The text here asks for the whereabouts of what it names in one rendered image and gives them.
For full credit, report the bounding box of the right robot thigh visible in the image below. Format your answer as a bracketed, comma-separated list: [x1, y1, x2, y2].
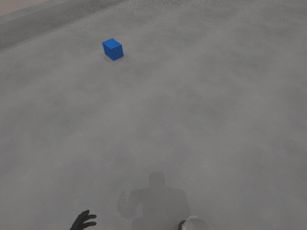
[181, 218, 213, 230]

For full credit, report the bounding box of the robot right shin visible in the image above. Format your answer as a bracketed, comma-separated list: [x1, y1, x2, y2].
[185, 216, 198, 222]

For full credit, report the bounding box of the carton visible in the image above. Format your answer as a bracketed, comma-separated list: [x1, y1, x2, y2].
[102, 38, 124, 61]

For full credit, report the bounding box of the robot left hand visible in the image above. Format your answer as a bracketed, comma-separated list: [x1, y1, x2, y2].
[70, 210, 97, 230]

